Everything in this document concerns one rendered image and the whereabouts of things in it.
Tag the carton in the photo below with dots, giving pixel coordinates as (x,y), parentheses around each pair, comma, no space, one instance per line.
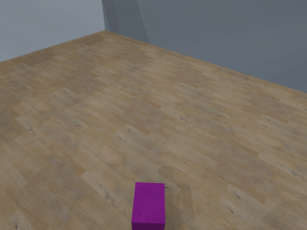
(148,210)

